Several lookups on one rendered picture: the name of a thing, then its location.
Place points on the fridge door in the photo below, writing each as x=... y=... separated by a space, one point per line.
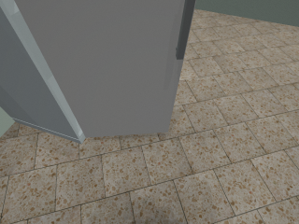
x=114 y=60

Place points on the handle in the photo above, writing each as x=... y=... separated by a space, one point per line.
x=184 y=28

